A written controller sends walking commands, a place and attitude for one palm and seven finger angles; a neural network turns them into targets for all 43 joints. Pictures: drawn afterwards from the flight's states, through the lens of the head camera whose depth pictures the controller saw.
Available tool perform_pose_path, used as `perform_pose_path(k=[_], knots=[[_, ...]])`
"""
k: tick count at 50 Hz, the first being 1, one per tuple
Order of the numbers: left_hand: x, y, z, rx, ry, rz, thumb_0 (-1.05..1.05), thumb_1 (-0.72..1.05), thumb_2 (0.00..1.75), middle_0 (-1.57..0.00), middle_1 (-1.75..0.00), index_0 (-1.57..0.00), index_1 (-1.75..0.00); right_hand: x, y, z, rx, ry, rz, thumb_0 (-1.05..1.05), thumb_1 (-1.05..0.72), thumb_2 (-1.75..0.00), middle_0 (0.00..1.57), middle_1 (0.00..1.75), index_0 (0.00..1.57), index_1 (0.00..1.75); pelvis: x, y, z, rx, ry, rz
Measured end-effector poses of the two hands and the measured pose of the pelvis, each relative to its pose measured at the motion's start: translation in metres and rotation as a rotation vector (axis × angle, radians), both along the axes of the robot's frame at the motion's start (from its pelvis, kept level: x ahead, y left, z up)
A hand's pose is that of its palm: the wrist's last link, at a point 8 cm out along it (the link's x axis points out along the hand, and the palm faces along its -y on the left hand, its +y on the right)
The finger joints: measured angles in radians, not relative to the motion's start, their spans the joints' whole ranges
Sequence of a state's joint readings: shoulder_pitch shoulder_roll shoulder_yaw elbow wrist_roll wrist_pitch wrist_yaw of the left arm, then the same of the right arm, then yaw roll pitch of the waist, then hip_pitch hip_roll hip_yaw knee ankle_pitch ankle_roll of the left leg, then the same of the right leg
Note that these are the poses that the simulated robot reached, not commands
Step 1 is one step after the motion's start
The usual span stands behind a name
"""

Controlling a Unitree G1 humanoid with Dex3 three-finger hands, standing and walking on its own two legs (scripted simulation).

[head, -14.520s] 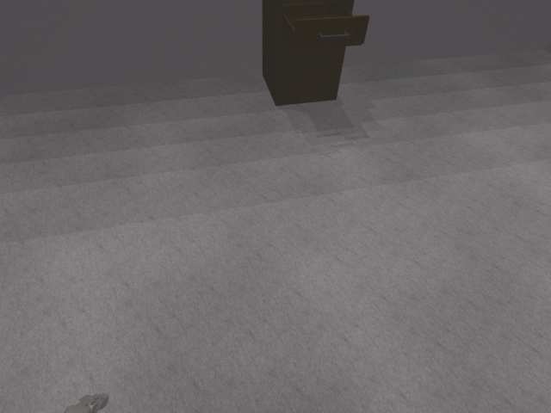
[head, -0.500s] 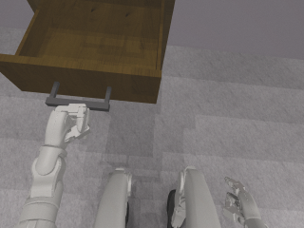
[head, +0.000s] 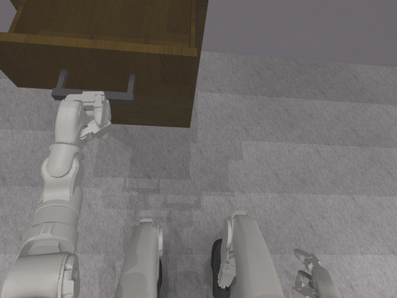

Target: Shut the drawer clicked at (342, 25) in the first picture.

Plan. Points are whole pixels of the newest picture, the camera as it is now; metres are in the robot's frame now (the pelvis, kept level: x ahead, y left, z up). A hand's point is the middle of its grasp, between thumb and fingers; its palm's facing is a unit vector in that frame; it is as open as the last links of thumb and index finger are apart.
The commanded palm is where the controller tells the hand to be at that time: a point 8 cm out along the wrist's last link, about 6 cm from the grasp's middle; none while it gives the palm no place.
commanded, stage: push the drawer shut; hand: left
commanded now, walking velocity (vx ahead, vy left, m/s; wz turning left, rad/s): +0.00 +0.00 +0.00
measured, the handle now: (96, 87) +0.52 +0.20 +0.01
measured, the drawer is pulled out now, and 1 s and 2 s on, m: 0.18 0.06 0.00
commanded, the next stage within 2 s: pull the fist back off the drawer in 1.74 s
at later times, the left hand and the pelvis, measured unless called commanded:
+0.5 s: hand (111, 97) +0.50 +0.17 +0.01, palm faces -0.05 -1.00 -0.07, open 3.0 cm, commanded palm +0.50 +0.21 +0.01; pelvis +0.01 +0.00 +0.00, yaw -1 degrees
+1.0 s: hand (114, 72) +0.56 +0.17 +0.01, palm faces -0.04 -1.00 -0.06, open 3.0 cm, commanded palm +0.56 +0.20 +0.01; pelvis -0.01 +0.00 -0.02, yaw -2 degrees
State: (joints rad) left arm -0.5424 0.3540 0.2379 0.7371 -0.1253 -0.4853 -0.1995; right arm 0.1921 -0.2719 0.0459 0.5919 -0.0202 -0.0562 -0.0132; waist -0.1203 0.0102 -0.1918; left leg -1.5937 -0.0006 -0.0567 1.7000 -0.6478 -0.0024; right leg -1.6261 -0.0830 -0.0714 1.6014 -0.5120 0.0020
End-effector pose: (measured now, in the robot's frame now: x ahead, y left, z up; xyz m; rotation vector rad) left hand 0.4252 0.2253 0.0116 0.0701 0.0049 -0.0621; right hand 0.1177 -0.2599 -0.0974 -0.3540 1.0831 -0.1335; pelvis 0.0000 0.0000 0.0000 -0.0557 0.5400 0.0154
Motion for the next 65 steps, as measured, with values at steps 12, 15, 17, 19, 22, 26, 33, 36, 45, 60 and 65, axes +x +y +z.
perform_pose_path(k=[12, 15, 17, 19, 22, 26, 33, 36, 45, 60, 65], knots=[[0.032, -0.004, 0.0, 0.002, -0.01, 0.01, -0.01, 0.79, 0.93, -1.4, -1.6, -1.4, -1.6, -0.029, -0.006, -0.006, 0.003, 0.117, -0.053, 0.0, -0.9, -0.9, 0.2, 0.3, 0.2, 0.3, 0.004, 0.0, -0.001, 0.004, 0.022, -0.012], [0.038, -0.004, 0.0, 0.003, -0.009, 0.009, -0.01, 0.79, 0.92, -1.4, -1.6, -1.4, -1.6, -0.032, -0.006, -0.007, 0.004, 0.134, -0.058, 0.0, -0.9, -0.9, 0.2, 0.3, 0.2, 0.3, 0.005, 0.0, -0.001, 0.003, 0.025, -0.014], [0.042, -0.003, 0.0, 0.003, -0.01, 0.008, -0.01, 0.78, 0.92, -1.4, -1.6, -1.4, -1.6, -0.032, -0.006, -0.007, 0.004, 0.14, -0.061, 0.0, -0.9, -0.9, 0.2, 0.3, 0.2, 0.3, 0.005, -0.001, -0.001, 0.002, 0.027, -0.015], [0.045, -0.002, 0.0, 0.003, -0.01, 0.007, -0.01, 0.77, 0.91, -1.4, -1.6, -1.4, -1.6, -0.033, -0.006, -0.008, 0.003, 0.145, -0.064, 0.0, -0.9, -0.9, 0.2, 0.3, 0.2, 0.3, 0.006, -0.001, -0.001, 0.001, 0.029, -0.016], [0.05, -0.001, 0.001, 0.001, -0.013, 0.007, 0.0, 0.76, 0.91, -1.4, -1.6, -1.4, -1.6, -0.033, -0.006, -0.008, 0.002, 0.15, -0.065, 0.0, -0.9, -0.9, 0.2, 0.3, 0.2, 0.3, 0.006, -0.001, -0.002, -0.001, 0.031, -0.016], [0.055, -0.001, 0.001, -0.001, -0.016, 0.008, 0.0, 0.75, 0.9, -1.4, -1.6, -1.4, -1.6, -0.033, -0.006, -0.009, -0.002, 0.161, -0.06, 0.0, -0.9, -0.9, 0.2, 0.3, 0.2, 0.3, 0.006, -0.001, -0.003, -0.003, 0.034, -0.015], [0.068, 0.001, 0.0, -0.003, -0.02, 0.012, -0.01, 0.72, 0.9, -1.4, -1.6, -1.4, -1.6, -0.039, -0.007, -0.012, -0.016, 0.185, -0.058, 0.0, -0.9, -0.9, 0.2, 0.3, 0.2, 0.3, 0.003, 0.0, -0.009, -0.009, 0.039, -0.011], [0.076, 0.001, 0.0, -0.004, -0.02, 0.013, -0.01, 0.72, 0.91, -1.4, -1.6, -1.4, -1.6, -0.044, -0.008, -0.014, -0.024, 0.199, -0.061, 0.0, -0.9, -0.9, 0.2, 0.3, 0.2, 0.3, 0.001, 0.0, -0.012, -0.012, 0.043, -0.01], [0.1, 0.0, 0.0, -0.007, -0.022, 0.015, 0.0, 0.72, 0.91, -1.4, -1.6, -1.4, -1.6, -0.07, -0.007, -0.016, -0.039, 0.258, -0.095, 0.0, -0.9, -0.9, 0.2, 0.3, 0.2, 0.3, -0.004, 0.002, -0.019, -0.024, 0.057, -0.015], [0.14, 0.001, 0.002, -0.015, -0.017, 0.017, 0.02, 0.71, 0.88, -1.4, -1.6, -1.4, -1.6, -0.12, 0.007, -0.014, -0.039, 0.379, -0.169, 0.0, -0.9, -0.9, 0.2, 0.3, 0.2, 0.3, -0.006, 0.008, -0.026, -0.043, 0.09, -0.029], [0.151, 0.001, 0.002, -0.018, -0.016, 0.022, 0.02, 0.7, 0.88, -1.4, -1.6, -1.4, -1.6, -0.131, 0.012, -0.013, -0.036, 0.415, -0.183, 0.0, -0.9, -0.9, 0.2, 0.3, 0.2, 0.3, -0.006, 0.01, -0.028, -0.047, 0.1, -0.031]])
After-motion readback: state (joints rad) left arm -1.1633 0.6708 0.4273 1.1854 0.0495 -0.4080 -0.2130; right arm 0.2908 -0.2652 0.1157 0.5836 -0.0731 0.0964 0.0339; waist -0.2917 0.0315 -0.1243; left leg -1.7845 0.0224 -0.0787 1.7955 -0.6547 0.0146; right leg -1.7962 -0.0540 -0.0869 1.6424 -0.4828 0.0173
